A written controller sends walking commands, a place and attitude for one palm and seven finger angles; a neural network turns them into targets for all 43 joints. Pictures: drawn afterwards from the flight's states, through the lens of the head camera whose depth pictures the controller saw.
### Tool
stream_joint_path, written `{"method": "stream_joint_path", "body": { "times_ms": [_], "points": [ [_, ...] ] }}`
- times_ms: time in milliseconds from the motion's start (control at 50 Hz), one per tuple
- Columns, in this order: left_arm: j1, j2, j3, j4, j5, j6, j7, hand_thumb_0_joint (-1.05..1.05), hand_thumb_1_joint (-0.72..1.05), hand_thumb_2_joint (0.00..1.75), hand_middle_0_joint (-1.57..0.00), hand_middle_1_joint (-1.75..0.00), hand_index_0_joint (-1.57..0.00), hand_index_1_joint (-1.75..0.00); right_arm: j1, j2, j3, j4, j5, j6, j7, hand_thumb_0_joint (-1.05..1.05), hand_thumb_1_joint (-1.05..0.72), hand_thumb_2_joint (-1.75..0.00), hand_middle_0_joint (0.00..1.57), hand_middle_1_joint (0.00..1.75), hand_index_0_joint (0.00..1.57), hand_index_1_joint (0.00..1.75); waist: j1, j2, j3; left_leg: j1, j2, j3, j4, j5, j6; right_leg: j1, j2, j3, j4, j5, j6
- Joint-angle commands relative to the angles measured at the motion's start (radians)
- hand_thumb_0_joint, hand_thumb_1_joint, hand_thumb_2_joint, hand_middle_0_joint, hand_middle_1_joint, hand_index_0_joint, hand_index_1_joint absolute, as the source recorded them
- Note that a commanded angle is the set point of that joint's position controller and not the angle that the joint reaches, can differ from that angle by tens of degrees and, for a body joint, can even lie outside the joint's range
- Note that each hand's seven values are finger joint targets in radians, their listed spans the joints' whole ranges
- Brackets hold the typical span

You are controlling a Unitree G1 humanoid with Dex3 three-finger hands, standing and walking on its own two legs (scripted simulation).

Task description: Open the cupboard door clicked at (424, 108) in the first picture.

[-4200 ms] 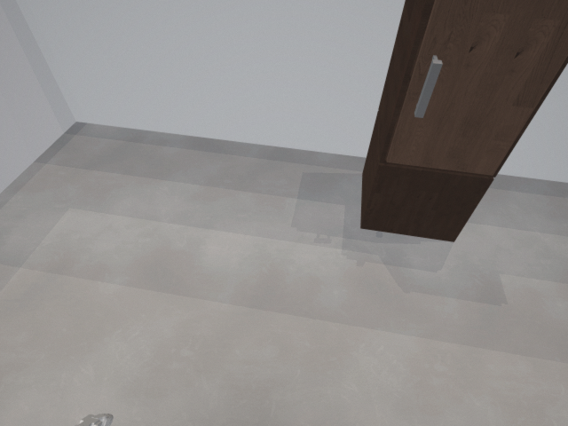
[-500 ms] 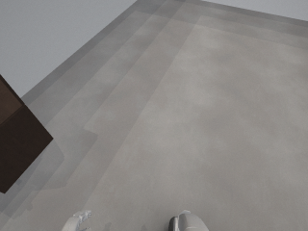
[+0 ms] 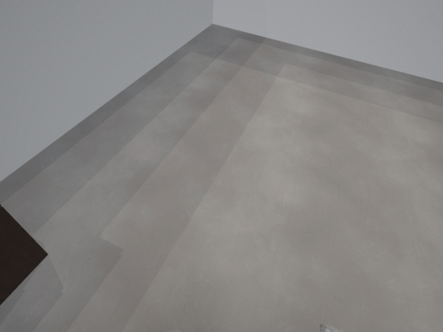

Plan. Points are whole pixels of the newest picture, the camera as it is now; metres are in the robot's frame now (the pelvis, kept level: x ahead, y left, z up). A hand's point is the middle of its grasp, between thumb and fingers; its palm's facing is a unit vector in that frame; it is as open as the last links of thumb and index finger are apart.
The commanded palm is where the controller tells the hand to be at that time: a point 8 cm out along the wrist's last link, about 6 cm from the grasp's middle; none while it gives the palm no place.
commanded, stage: turn to face it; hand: left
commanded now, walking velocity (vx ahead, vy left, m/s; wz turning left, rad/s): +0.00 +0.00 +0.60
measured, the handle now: out of the picture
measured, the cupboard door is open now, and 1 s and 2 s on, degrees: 0 0 0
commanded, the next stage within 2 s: none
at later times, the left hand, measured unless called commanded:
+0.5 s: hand (135, 320) +0.16 +0.18 -0.14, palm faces +0.22 -0.94 -0.26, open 7.4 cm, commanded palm none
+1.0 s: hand out of the picture -0.04 +0.17 -0.18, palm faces +0.57 -0.78 -0.27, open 7.4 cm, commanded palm none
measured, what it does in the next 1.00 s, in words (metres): steps on the spot, turning left: right foot, then left foot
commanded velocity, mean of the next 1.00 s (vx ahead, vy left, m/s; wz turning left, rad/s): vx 0.00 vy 0.00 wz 0.60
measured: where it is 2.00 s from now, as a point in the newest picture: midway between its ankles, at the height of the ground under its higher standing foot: outside the picture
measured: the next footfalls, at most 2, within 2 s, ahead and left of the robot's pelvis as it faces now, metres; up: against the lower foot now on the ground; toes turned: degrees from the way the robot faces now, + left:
right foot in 0.48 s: +0.15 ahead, -0.12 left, +0.00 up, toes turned +9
left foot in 0.96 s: +0.05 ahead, +0.10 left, +0.00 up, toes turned +40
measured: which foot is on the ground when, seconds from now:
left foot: down 0.00-0.48, up 0.50-0.94, down 0.96-1.00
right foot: down 0.00-0.00, up 0.02-0.46, down 0.48-0.96, up 0.98-1.00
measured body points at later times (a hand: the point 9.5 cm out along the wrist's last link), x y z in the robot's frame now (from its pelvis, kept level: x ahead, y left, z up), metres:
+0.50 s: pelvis +0.08 -0.03 +0.00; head +0.11 -0.04 +0.45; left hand +0.15 +0.23 -0.12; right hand +0.12 -0.26 -0.16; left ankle +0.09 +0.10 -0.72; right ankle +0.11 -0.13 -0.73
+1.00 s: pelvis +0.08 -0.02 +0.00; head +0.11 +0.03 +0.44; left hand -0.06 +0.21 -0.16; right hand +0.35 -0.16 -0.12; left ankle +0.02 +0.07 -0.73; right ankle +0.11 -0.14 -0.71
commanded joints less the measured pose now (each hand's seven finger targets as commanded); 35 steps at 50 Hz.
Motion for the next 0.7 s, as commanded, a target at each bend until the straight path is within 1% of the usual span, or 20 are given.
{"method": "stream_joint_path", "body": {
  "times_ms": [0, 20, 40, 60, 80, 100, 120, 180, 260, 340, 380, 400, 420, 440, 460, 480, 500, 540, 580, 680],
  "points": [
    [0.022, 0.060, 0.004, -0.063, -0.009, -0.015, 0.013, 0.00, 0.90, 0.90, -0.20, -0.30, -0.20, -0.30, 0.336, -0.231, -0.037, 0.065, -0.003, 0.005, -0.033, 0.00, -0.90, -0.90, 0.20, 0.30, 0.20, 0.30, -0.124, 0.336, -0.154, 0.456, 0.360, -0.480, -0.287, 0.347, 0.185, -0.415, -0.033, 0.035, 0.589, -0.211, 0.011],
    [-0.036, 0.062, 0.007, -0.065, -0.008, -0.014, 0.010, 0.00, 0.90, 0.90, -0.20, -0.30, -0.20, -0.30, 0.278, -0.196, -0.029, 0.055, 0.001, 0.009, -0.038, 0.00, -0.90, -0.90, 0.20, 0.30, 0.20, 0.30, -0.107, 0.237, -0.060, 0.350, 0.328, -0.447, -0.293, 0.337, 0.207, -0.448, -0.075, 0.041, 0.640, -0.156, 0.016],
    [-0.056, 0.050, 0.005, -0.061, -0.004, -0.012, 0.004, 0.00, 0.90, 0.90, -0.20, -0.30, -0.20, -0.30, 0.216, -0.157, -0.017, 0.044, 0.003, 0.006, -0.039, 0.00, -0.90, -0.90, 0.20, 0.30, 0.20, 0.30, -0.079, 0.174, -0.004, 0.261, 0.281, -0.389, -0.307, 0.332, 0.200, -0.439, -0.106, 0.047, 0.625, -0.105, 0.027],
    [-0.049, 0.032, 0.001, -0.051, -0.002, -0.005, 0.002, 0.00, 0.90, 0.90, -0.20, -0.30, -0.20, -0.30, 0.172, -0.130, -0.009, 0.038, 0.005, 0.002, -0.039, 0.00, -0.90, -0.90, 0.20, 0.30, 0.20, 0.30, -0.052, 0.132, 0.009, 0.197, 0.235, -0.321, -0.321, 0.332, 0.175, -0.394, -0.123, 0.048, 0.577, -0.064, 0.038],
    [-0.037, 0.019, -0.001, -0.044, -0.002, 0.002, 0.001, 0.00, 0.90, 0.90, -0.20, -0.30, -0.20, -0.30, 0.148, -0.119, -0.007, 0.038, 0.008, -0.002, -0.040, 0.00, -0.90, -0.90, 0.20, 0.30, 0.20, 0.30, -0.035, 0.113, 0.002, 0.175, 0.202, -0.274, -0.322, 0.372, 0.160, -0.362, -0.126, 0.041, 0.532, -0.023, 0.049],
    [-0.014, 0.011, -0.001, -0.042, -0.003, 0.013, 0.003, 0.00, 0.90, 0.90, -0.20, -0.30, -0.20, -0.30, 0.139, -0.130, -0.009, 0.035, 0.010, -0.001, -0.039, 0.00, -0.90, -0.90, 0.20, 0.30, 0.20, 0.30, -0.025, 0.141, -0.042, 0.183, 0.180, -0.238, -0.317, 0.392, 0.156, -0.336, -0.122, 0.034, 0.508, -0.001, 0.060],
    [-0.015, 0.015, 0.004, -0.044, -0.002, 0.023, 0.007, 0.00, 0.90, 0.90, -0.20, -0.30, -0.20, -0.30, 0.144, -0.126, -0.017, 0.034, 0.011, 0.003, -0.039, 0.00, -0.90, -0.90, 0.20, 0.30, 0.20, 0.30, -0.028, 0.146, -0.055, 0.180, 0.168, -0.233, -0.314, 0.401, 0.157, -0.331, -0.117, 0.028, 0.499, 0.015, 0.068],
    [-0.051, 0.027, 0.017, -0.078, -0.002, 0.039, 0.012, 0.00, 0.90, 0.90, -0.20, -0.30, -0.20, -0.30, 0.158, -0.151, -0.032, 0.024, 0.010, 0.020, -0.037, 0.00, -0.90, -0.90, 0.20, 0.30, 0.20, 0.30, -0.036, 0.114, -0.073, 0.198, 0.163, -0.270, -0.305, 0.368, 0.170, -0.365, -0.111, 0.027, 0.479, 0.038, 0.084],
    [-0.129, 0.026, 0.026, -0.133, -0.005, 0.054, 0.015, 0.00, 0.90, 0.90, -0.20, -0.30, -0.20, -0.30, 0.161, -0.178, -0.051, 0.014, 0.004, 0.041, -0.032, 0.00, -0.90, -0.90, 0.20, 0.30, 0.20, 0.30, -0.055, 0.153, -0.062, 0.193, 0.154, -0.325, -0.299, 0.236, 0.183, -0.382, -0.103, 0.030, 0.391, 0.022, 0.098],
    [-0.178, 0.030, 0.027, -0.175, -0.012, 0.053, 0.018, 0.00, 0.90, 0.90, -0.20, -0.30, -0.20, -0.30, 0.160, -0.196, -0.067, 0.000, -0.002, 0.058, -0.030, 0.00, -0.90, -0.90, 0.20, 0.30, 0.20, 0.30, -0.065, 0.173, -0.058, 0.156, 0.139, -0.392, -0.263, 0.243, 0.181, -0.294, -0.069, 0.023, 0.229, -0.006, 0.090],
    [-0.159, 0.040, 0.028, -0.187, -0.015, 0.047, 0.020, 0.00, 0.90, 0.90, -0.20, -0.30, -0.20, -0.30, 0.147, -0.205, -0.075, -0.012, 0.000, 0.065, -0.028, 0.00, -0.90, -0.90, 0.20, 0.30, 0.20, 0.30, -0.053, 0.173, -0.065, 0.134, 0.122, -0.413, -0.218, 0.292, 0.170, -0.222, -0.046, 0.016, 0.119, 0.030, 0.084],
    [-0.129, 0.044, 0.030, -0.184, -0.017, 0.044, 0.022, 0.00, 0.90, 0.90, -0.20, -0.30, -0.20, -0.30, 0.134, -0.210, -0.078, -0.023, 0.002, 0.067, -0.027, 0.00, -0.90, -0.90, 0.20, 0.30, 0.20, 0.30, -0.035, 0.177, -0.080, 0.107, 0.104, -0.409, -0.188, 0.289, 0.153, -0.154, -0.045, 0.011, 0.023, 0.099, 0.083],
    [-0.099, 0.064, 0.034, -0.182, -0.018, 0.037, 0.026, 0.00, 0.90, 0.90, -0.20, -0.30, -0.20, -0.30, 0.123, -0.199, -0.080, -0.034, 0.008, 0.069, -0.024, 0.00, -0.90, -0.90, 0.20, 0.30, 0.20, 0.30, -0.017, 0.138, -0.090, 0.044, 0.071, -0.398, -0.142, 0.239, 0.118, -0.044, -0.061, 0.017, -0.112, 0.196, 0.079],
    [-0.064, 0.125, 0.043, -0.181, -0.009, 0.028, 0.033, 0.00, 0.90, 0.90, -0.20, -0.30, -0.20, -0.30, 0.131, -0.160, -0.077, -0.046, 0.017, 0.068, -0.016, 0.00, -0.90, -0.90, 0.20, 0.30, 0.20, 0.30, -0.003, -0.003, -0.115, -0.084, 0.001, -0.323, -0.026, 0.056, 0.056, 0.102, -0.201, 0.138, -0.229, 0.215, 0.047],
    [-0.054, 0.217, 0.060, -0.190, 0.005, 0.024, 0.040, 0.00, 0.90, 0.90, -0.20, -0.30, -0.20, -0.30, 0.136, -0.090, -0.065, -0.079, 0.017, 0.068, -0.011, 0.00, -0.90, -0.90, 0.20, 0.30, 0.20, 0.30, -0.001, -0.283, -0.099, -0.257, -0.148, -0.127, 0.200, -0.328, -0.027, 0.155, -0.471, 0.366, -0.278, 0.319, -0.056],
    [-0.069, 0.227, 0.059, -0.207, -0.003, 0.031, 0.039, 0.00, 0.90, 0.90, -0.20, -0.30, -0.20, -0.30, 0.118, -0.135, -0.079, -0.089, 0.005, 0.083, -0.015, 0.00, -0.90, -0.90, 0.20, 0.30, 0.20, 0.30, 0.002, -0.251, -0.083, -0.229, -0.108, -0.154, 0.402, -0.412, -0.027, 0.015, -0.552, 0.365, -0.283, 0.335, -0.126],
    [-0.130, 0.196, 0.056, -0.222, -0.003, 0.030, 0.040, 0.00, 0.90, 0.90, -0.20, -0.30, -0.20, -0.30, 0.101, -0.134, -0.081, -0.077, 0.002, 0.098, -0.012, 0.00, -0.90, -0.90, 0.20, 0.30, 0.20, 0.30, -0.025, -0.215, -0.030, -0.223, -0.082, -0.173, 0.525, -0.368, -0.029, -0.076, -0.494, 0.322, -0.290, 0.289, -0.124],
    [-0.205, 0.129, 0.029, -0.240, -0.004, 0.026, 0.034, 0.00, 0.90, 0.90, -0.20, -0.30, -0.20, -0.30, 0.126, -0.122, -0.078, -0.047, -0.002, 0.107, 0.001, 0.00, -0.90, -0.90, 0.20, 0.30, 0.20, 0.30, -0.070, -0.122, 0.026, -0.230, -0.048, -0.147, 0.633, -0.224, -0.046, -0.109, -0.381, 0.128, -0.245, 0.365, -0.080],
    [-0.189, 0.114, 0.024, -0.239, -0.002, 0.021, 0.034, 0.00, 0.90, 0.90, -0.20, -0.30, -0.20, -0.30, 0.132, -0.115, -0.073, -0.045, 0.002, 0.111, 0.007, 0.00, -0.90, -0.90, 0.20, 0.30, 0.20, 0.30, -0.070, -0.135, 0.010, -0.225, -0.041, -0.126, 0.640, -0.177, -0.061, -0.074, -0.357, 0.046, -0.222, 0.483, -0.070],
    [-0.104, 0.153, 0.030, -0.221, 0.004, 0.025, 0.033, 0.00, 0.90, 0.90, -0.20, -0.30, -0.20, -0.30, 0.022, -0.126, -0.062, -0.086, 0.003, 0.119, 0.011, 0.00, -0.90, -0.90, 0.20, 0.30, 0.20, 0.30, -0.027, -0.142, -0.003, -0.214, -0.033, -0.089, 0.512, -0.208, -0.078, 0.012, -0.383, 0.000, -0.201, 0.550, -0.092]
  ]
}}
